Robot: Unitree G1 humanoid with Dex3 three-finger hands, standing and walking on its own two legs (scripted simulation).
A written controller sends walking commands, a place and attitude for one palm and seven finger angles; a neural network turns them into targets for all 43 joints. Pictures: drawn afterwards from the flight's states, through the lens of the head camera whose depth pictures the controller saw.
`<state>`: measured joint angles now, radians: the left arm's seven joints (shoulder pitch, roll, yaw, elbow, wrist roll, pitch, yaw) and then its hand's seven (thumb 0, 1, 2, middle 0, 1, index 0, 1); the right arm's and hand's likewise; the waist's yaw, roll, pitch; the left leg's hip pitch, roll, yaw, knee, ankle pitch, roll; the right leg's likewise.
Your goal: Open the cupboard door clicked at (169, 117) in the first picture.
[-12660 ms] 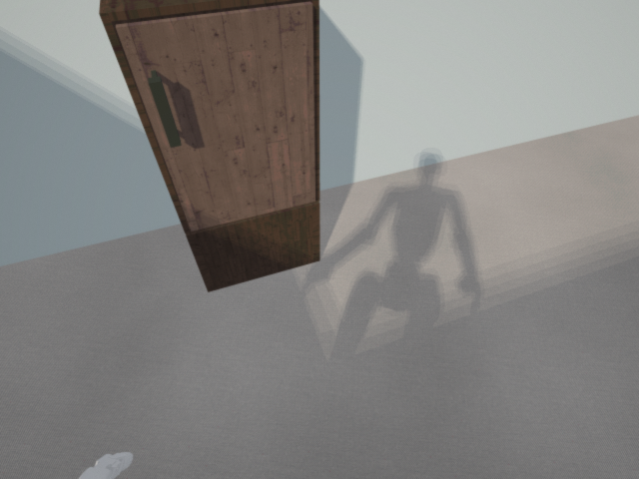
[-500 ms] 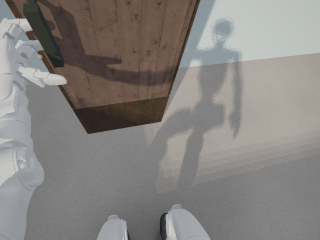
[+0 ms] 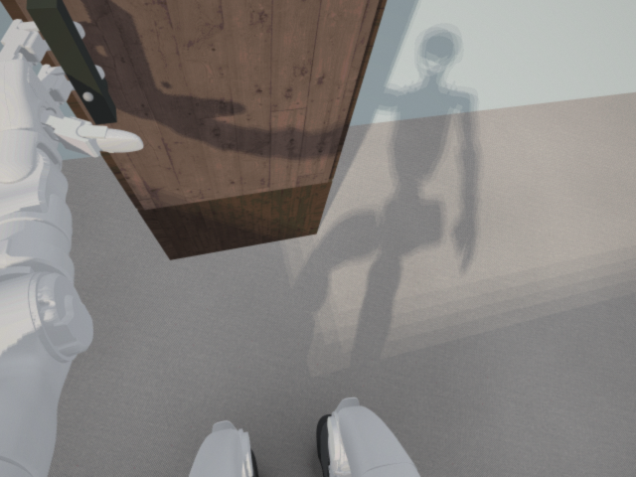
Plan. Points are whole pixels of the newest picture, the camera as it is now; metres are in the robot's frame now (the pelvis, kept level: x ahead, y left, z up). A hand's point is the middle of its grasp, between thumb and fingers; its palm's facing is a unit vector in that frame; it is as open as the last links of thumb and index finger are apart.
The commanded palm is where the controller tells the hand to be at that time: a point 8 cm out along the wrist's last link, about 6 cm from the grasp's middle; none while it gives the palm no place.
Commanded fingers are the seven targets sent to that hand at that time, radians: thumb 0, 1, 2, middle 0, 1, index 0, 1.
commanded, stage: slide the fingers in behind the handle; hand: left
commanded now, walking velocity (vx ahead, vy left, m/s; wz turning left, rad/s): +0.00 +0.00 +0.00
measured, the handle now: (79, 53) +0.60 +0.22 +0.08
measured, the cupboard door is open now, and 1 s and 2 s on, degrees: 0 0 39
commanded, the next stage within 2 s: close the thumb around the handle in 0.12 s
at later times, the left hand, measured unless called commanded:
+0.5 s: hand (82, 99) +0.55 +0.21 +0.07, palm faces +0.11 -0.99 +0.01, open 11.8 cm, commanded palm +0.52 +0.24 +0.07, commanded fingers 0.00 0.34 0.66 -0.36 -1.29 -0.36 -1.29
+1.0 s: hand (91, 98) +0.55 +0.20 +0.08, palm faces +0.12 -0.99 -0.01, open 7.1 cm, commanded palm +0.52 +0.24 +0.07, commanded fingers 0.00 0.90 0.90 -0.40 -1.35 -0.40 -1.35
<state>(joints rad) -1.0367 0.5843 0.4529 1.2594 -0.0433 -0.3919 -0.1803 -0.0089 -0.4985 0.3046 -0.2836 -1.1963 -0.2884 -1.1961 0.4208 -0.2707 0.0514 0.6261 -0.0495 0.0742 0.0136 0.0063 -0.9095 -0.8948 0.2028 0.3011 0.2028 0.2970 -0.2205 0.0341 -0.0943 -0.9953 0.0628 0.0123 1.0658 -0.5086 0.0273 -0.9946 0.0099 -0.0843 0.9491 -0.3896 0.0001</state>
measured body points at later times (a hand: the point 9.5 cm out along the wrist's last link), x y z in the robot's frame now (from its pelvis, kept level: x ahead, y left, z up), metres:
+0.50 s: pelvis +0.01 +0.00 +0.00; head +0.16 +0.03 +0.43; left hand +0.53 +0.26 +0.08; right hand -0.02 -0.26 -0.10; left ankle -0.01 +0.10 -0.67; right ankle +0.02 -0.13 -0.67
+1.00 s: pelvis +0.00 +0.00 +0.00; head +0.16 +0.02 +0.42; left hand +0.53 +0.25 +0.08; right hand -0.02 -0.26 -0.10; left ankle -0.01 +0.10 -0.67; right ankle +0.02 -0.13 -0.67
